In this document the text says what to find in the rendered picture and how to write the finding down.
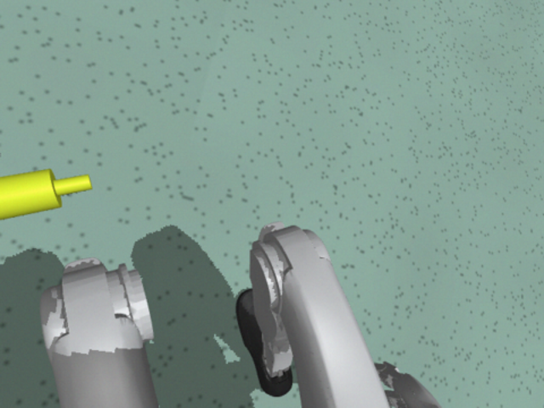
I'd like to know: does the bottle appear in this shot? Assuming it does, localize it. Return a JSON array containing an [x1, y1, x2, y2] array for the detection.
[[0, 169, 93, 220]]

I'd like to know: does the right robot foot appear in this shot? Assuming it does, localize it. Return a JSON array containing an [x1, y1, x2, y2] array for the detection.
[[235, 289, 292, 397]]

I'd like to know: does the right robot hand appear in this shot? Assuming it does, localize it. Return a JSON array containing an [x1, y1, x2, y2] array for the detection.
[[374, 361, 442, 408]]

